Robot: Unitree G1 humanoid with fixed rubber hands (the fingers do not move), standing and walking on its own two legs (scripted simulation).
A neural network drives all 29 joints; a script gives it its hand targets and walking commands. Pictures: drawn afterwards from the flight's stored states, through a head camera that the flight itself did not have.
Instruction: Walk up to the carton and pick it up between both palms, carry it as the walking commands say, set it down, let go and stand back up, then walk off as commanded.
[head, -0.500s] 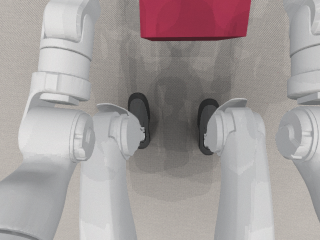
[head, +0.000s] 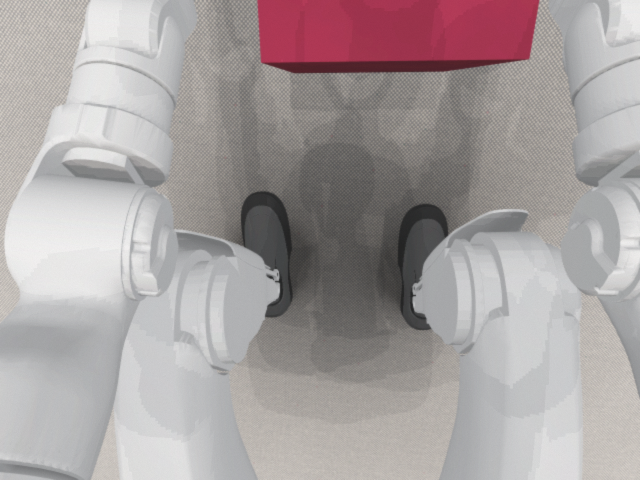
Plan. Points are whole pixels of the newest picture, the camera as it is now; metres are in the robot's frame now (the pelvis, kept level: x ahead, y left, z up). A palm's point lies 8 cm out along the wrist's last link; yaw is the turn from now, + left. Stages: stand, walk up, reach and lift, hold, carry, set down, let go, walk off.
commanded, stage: reach and lift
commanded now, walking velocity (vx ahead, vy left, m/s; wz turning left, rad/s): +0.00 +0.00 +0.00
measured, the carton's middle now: out of the picture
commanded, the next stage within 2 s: none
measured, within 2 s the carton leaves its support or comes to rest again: leaves its support in 1.66 s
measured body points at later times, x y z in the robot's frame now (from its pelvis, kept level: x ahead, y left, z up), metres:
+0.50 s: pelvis +0.00 +0.00 -0.01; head +0.39 -0.02 +0.20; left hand +0.58 +0.14 -0.21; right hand +0.56 -0.20 -0.22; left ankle +0.15 +0.12 -0.37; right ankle +0.12 -0.12 -0.37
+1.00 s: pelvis +0.00 +0.00 -0.01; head +0.39 -0.02 +0.19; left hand +0.59 +0.11 -0.21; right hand +0.57 -0.19 -0.21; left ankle +0.15 +0.12 -0.37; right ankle +0.12 -0.12 -0.37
